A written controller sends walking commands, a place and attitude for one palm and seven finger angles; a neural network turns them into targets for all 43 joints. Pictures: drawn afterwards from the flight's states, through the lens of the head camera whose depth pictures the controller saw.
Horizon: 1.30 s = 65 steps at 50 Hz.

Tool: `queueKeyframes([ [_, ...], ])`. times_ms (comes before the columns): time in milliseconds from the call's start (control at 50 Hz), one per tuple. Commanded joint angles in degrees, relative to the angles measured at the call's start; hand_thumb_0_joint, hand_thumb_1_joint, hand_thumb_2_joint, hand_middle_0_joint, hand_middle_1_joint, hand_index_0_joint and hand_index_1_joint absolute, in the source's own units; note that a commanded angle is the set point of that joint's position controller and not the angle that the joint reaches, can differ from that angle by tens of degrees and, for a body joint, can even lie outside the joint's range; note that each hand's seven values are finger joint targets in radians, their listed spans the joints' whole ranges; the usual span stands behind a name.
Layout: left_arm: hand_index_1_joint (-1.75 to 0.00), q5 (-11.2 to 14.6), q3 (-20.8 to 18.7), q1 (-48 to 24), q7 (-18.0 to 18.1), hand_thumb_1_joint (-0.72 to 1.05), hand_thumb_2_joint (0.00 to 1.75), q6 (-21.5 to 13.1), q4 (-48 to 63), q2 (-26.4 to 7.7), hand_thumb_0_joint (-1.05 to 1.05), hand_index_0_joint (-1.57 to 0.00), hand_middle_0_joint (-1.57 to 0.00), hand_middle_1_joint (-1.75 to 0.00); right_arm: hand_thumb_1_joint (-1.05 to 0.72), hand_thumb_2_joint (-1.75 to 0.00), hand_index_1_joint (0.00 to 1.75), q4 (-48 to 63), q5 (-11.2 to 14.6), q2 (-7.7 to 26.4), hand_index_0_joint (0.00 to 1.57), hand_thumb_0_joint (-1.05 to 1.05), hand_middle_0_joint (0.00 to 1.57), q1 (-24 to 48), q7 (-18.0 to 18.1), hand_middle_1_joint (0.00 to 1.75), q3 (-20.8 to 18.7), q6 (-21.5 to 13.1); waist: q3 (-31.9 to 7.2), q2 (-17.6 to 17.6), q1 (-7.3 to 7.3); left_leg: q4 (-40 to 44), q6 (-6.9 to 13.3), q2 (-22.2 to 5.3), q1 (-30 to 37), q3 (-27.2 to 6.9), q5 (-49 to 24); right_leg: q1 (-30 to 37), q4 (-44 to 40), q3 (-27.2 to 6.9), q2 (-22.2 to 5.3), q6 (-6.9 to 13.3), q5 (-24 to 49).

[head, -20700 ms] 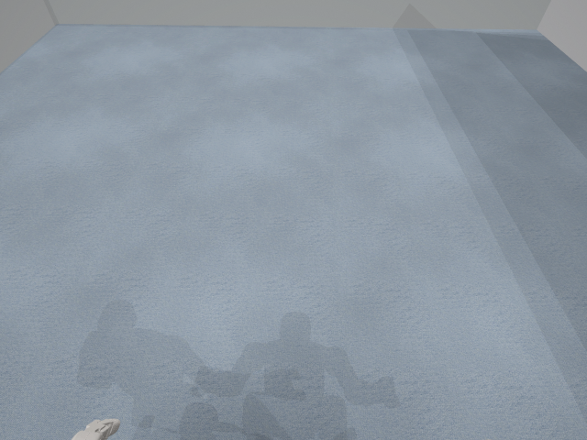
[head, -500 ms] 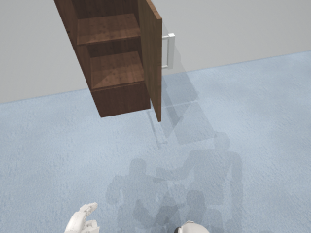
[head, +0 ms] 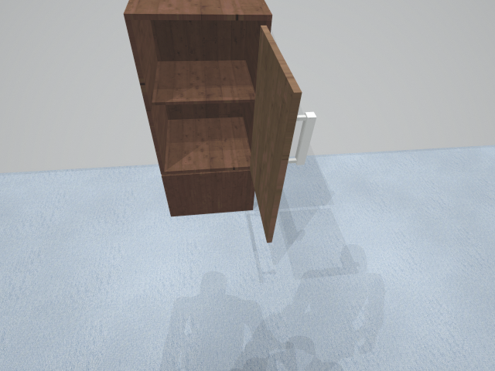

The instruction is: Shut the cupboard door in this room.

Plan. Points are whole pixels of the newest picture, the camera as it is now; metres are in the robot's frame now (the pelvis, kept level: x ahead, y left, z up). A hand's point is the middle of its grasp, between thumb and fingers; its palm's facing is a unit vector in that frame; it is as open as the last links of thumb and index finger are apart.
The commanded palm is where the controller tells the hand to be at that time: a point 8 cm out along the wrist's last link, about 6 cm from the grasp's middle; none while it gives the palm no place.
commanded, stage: stand and wait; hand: left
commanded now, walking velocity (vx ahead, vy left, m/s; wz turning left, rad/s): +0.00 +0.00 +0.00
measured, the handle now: (297, 140) +0.68 -0.06 -0.02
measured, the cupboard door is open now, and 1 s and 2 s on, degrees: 91 91 91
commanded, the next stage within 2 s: turn or walk to find it in 1.32 s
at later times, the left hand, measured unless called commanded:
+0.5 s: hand out of the picture +0.03 +0.18 -0.17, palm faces +0.01 -0.98 -0.20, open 7.3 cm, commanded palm none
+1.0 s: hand out of the picture -0.01 +0.15 -0.18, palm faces +0.03 -0.99 -0.14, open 7.3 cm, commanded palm none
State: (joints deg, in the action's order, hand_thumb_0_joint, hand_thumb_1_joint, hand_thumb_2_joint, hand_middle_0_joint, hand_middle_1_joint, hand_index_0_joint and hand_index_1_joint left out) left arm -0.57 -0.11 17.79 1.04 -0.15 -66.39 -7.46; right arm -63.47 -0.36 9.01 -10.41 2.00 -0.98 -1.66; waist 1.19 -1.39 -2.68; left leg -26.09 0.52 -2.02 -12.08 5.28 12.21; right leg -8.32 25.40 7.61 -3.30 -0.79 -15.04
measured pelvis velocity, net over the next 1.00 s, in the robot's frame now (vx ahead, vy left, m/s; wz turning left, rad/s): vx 0.02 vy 0.00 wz -0.02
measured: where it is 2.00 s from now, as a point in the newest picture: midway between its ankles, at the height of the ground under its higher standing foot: outside the picture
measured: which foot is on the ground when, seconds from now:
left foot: down 0.00-1.00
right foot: down 0.00-1.00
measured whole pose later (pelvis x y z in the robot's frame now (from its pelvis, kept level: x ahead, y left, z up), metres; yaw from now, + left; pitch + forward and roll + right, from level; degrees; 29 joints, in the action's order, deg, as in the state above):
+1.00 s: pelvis +0.02 +0.00 +0.00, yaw -1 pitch -1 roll +0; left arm -0.6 0.4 19.4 2.3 -0.5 -66.0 -5.7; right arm -67.0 -0.1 6.8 -16.4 2.2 -0.8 -1.3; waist 2.1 -0.7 -0.3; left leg -22.7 0.8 -1.5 -8.6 6.9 12.6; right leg -5.7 22.5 6.2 -3.6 -1.3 -15.1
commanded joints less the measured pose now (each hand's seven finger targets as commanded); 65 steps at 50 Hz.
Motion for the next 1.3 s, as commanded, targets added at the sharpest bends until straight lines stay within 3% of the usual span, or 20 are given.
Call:
queueKeyframes([
  [0,-0.3,0.08,-0.21,4.22,0.76,0.9,0.9,-1.55,0.68,-5.17,0.0,-0.2,-0.2,-0.3,-0.9,-0.9,0.3,0.65,-0.06,4.62,0.2,0.0,0.2,-4.81,-0.07,0.3,-0.29,-0.64,-0.09,1.93,2.4,5.92,0.33,-6.32,6.4,-5.52,-14.96,-2.03,-6.49,-4.95,-5.15,0.05,11.24],
  [300,-0.3,0.19,-0.52,4.53,1.56,0.9,0.9,-0.87,1.5,-5.39,0.0,-0.2,-0.2,-0.3,-0.9,-0.9,0.3,-1.19,-0.11,4.45,0.2,0.0,0.2,-7.56,0.12,0.3,-0.05,-0.48,1.92,1.52,2.13,6.78,0.7,-5.76,5.96,-4.74,-17.6,0.69,-5.7,-4.37,-5.3,0.25,12.2],
  [700,-0.3,0.23,-0.54,5.04,1.73,0.9,0.9,-0.83,1.95,-4.57,0.0,-0.2,-0.2,-0.3,-0.9,-0.9,0.3,-2.97,0.06,1.84,0.2,0.0,0.2,-10.96,-0.02,0.3,-0.17,-0.16,4.32,0.26,2.35,7.76,0.97,-4.79,3.74,-4.39,-8.8,-0.86,-6.89,-4.87,-4.82,0.73,8.42],
  [1280,-0.3,-0.04,-0.59,6.27,1.65,0.9,0.9,-1.18,1.59,-4.58,0.0,-0.2,-0.2,-0.3,-0.9,-0.9,0.3,-2.04,0.08,2.91,0.2,0.0,0.2,-10.01,0.04,0.3,-0.43,-0.25,4.27,1.08,2.46,7.8,1.15,-4.75,4.17,-4.83,-7.33,-1.76,-7.8,-5.21,-4.68,0.84,7.52],
])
